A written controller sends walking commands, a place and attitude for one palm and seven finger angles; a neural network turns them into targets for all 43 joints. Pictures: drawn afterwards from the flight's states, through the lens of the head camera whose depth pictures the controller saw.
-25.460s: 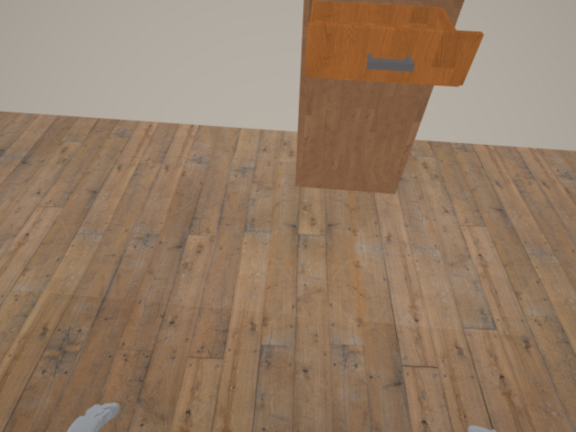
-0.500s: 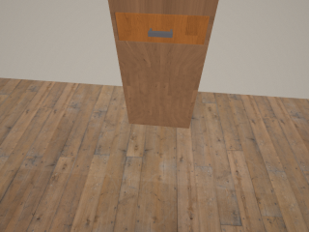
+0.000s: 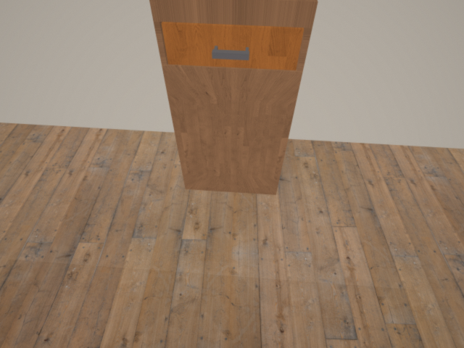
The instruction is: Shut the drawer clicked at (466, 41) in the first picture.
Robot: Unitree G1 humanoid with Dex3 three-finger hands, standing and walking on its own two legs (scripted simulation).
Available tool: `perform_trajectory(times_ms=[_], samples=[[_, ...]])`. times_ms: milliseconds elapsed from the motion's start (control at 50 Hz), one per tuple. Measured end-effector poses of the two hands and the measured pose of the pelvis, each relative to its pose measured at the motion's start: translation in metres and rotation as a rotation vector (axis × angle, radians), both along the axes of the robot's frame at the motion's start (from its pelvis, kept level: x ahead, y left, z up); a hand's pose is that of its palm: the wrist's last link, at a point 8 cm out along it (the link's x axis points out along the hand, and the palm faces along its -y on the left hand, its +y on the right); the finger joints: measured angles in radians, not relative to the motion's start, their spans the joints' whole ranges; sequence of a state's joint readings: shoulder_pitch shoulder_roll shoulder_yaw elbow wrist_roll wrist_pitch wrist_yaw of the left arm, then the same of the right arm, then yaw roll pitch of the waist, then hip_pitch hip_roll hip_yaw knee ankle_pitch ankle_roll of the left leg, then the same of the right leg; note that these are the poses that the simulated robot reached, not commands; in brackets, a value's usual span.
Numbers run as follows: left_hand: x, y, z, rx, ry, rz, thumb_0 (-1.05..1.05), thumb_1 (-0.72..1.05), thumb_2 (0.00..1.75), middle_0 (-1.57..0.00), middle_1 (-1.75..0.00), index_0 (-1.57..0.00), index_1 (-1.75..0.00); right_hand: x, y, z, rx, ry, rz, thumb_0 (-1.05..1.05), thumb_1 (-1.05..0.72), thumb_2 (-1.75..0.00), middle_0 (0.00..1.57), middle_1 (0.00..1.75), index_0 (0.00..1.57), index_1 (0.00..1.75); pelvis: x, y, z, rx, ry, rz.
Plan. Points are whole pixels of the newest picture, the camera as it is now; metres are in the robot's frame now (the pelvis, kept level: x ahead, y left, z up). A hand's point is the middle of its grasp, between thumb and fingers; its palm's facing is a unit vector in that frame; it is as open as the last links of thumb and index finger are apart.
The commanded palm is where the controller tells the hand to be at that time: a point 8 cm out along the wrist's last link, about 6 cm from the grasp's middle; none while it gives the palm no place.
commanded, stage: look to check the result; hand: left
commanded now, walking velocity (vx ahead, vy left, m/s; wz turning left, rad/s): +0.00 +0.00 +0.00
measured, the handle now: (231, 52) +0.97 +0.05 +0.04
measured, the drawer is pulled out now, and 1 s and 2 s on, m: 0.00 0.00 0.00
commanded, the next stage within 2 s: stand and wait in 0.56 s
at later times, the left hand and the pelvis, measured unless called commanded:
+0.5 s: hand out of the picture +0.02 +0.17 -0.17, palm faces +0.02 -0.98 -0.21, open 7.3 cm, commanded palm none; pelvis +0.01 -0.01 +0.00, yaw +0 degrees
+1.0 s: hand out of the picture +0.08 +0.20 -0.16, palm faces +0.01 -0.96 -0.27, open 7.3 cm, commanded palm none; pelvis +0.02 -0.01 +0.00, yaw +0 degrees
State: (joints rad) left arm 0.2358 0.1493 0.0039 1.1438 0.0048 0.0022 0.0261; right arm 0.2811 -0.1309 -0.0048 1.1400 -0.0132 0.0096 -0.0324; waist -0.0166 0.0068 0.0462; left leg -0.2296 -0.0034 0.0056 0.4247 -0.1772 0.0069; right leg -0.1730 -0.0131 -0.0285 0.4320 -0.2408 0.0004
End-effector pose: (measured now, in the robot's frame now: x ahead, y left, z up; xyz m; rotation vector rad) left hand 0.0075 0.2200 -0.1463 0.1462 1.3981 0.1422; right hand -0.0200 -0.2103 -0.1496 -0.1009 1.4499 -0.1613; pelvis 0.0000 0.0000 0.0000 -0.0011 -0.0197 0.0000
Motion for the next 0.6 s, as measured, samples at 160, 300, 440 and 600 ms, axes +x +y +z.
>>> perform_trajectory(times_ms=[160,300,440,600], samples=[[-0.005,-0.001,0.002,0.009,0.026,0.018,0.01,0.92,0.9,-0.2,-0.3,-0.2,-0.29,0.013,-0.003,-0.002,0.004,-0.009,0.008,0.0,-0.91,-0.9,0.2,0.29,0.2,0.29,0.006,-0.002,0.0,0.001,0.004,0.003],[-0.004,-0.002,0.003,0.014,0.03,0.021,0.0,0.91,0.9,-0.2,-0.3,-0.2,-0.29,0.026,-0.013,0.0,-0.013,-0.028,0.012,0.0,-0.91,-0.9,0.2,0.29,0.2,0.3,0.011,-0.006,0.001,0.002,-0.001,0.002],[0.006,-0.002,0.003,0.018,0.012,0.015,0.0,0.91,0.9,-0.2,-0.3,-0.2,-0.29,0.037,-0.024,0.002,-0.035,-0.045,0.022,0.0,-0.91,-0.9,0.2,0.29,0.2,0.29,0.014,-0.009,0.001,0.001,-0.003,0.002],[0.022,0.003,0.005,0.032,-0.02,0.002,0.0,0.91,0.9,-0.2,-0.3,-0.2,-0.29,0.046,-0.036,0.005,-0.055,-0.057,0.03,0.0,-0.91,-0.9,0.2,0.29,0.2,0.29,0.016,-0.012,0.002,0.001,-0.002,0.002]])
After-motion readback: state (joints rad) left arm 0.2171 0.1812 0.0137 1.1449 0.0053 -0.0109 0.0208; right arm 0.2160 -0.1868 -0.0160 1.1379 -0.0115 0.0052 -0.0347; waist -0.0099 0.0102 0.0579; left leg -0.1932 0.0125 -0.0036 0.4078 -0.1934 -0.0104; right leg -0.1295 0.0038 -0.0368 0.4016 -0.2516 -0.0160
